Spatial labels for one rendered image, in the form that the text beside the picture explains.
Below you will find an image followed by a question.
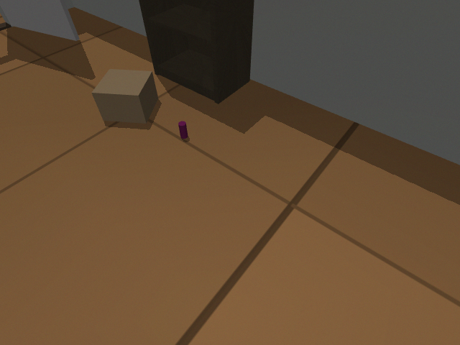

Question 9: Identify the bookshelf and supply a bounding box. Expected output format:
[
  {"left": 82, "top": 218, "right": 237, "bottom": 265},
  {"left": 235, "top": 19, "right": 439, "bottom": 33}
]
[{"left": 139, "top": 0, "right": 254, "bottom": 104}]

